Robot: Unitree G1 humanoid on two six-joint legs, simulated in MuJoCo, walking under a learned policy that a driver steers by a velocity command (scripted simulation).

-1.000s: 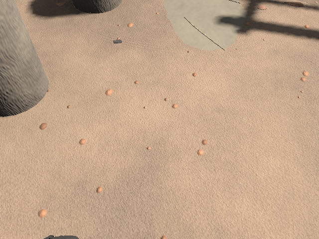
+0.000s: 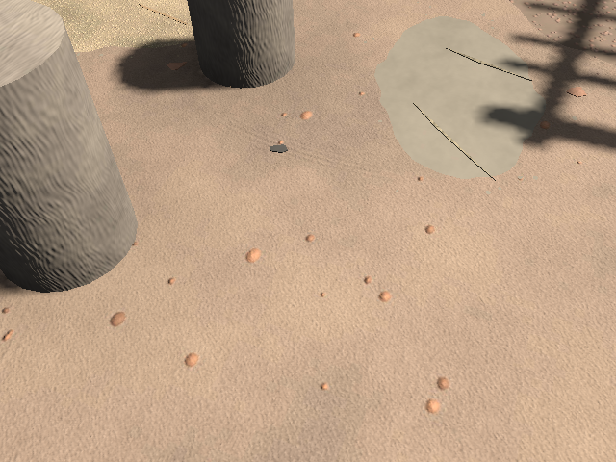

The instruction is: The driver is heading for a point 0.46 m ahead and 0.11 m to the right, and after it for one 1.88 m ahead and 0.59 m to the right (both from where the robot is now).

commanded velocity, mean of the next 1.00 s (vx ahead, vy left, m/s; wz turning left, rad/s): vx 0.35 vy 0.00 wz -0.40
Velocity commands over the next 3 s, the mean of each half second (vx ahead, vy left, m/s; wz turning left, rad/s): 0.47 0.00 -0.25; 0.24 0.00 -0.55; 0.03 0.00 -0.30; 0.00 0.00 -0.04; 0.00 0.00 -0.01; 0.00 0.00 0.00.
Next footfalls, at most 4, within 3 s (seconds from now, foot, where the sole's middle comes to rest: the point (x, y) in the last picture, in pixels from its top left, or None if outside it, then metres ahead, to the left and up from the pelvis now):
0.20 left None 0.29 0.16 -0.78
0.74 right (408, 460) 0.52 -0.12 -0.78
1.22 left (320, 406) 0.63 0.07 -0.78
1.52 right None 0.45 -0.13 -0.78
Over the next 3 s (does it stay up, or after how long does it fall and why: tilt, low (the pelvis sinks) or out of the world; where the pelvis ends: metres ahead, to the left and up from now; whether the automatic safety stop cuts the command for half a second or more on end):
stays up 0.50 -0.01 -0.01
